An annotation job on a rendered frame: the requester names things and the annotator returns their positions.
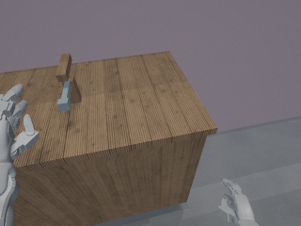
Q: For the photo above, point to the counter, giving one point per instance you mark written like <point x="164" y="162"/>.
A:
<point x="130" y="144"/>

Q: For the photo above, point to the tap lever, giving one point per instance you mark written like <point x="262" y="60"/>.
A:
<point x="64" y="103"/>

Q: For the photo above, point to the left robot hand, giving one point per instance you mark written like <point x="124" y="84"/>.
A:
<point x="9" y="122"/>

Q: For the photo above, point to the right robot hand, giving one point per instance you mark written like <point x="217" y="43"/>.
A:
<point x="240" y="207"/>

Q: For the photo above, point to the robot left forearm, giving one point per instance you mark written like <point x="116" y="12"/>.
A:
<point x="9" y="191"/>

